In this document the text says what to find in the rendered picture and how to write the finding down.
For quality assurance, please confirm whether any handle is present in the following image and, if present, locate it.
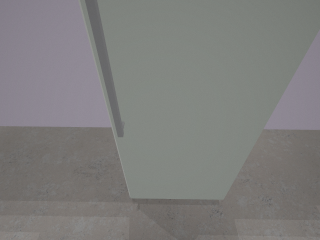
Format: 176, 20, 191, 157
85, 0, 125, 138

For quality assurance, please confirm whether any fridge door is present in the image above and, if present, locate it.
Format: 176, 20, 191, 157
80, 0, 320, 200

